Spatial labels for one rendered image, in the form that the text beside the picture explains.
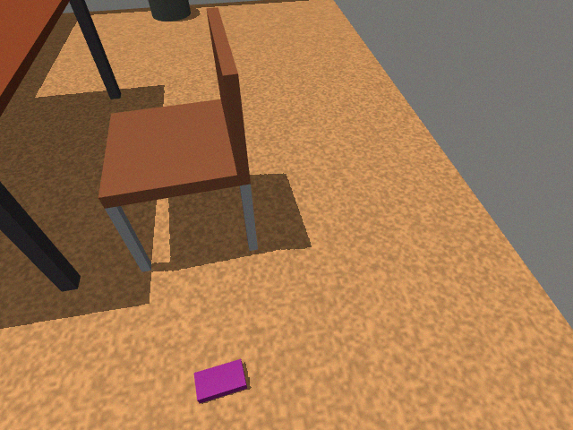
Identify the table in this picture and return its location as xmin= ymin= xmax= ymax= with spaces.
xmin=0 ymin=0 xmax=121 ymax=292

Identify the chair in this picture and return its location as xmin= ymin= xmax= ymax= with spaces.
xmin=98 ymin=7 xmax=258 ymax=272

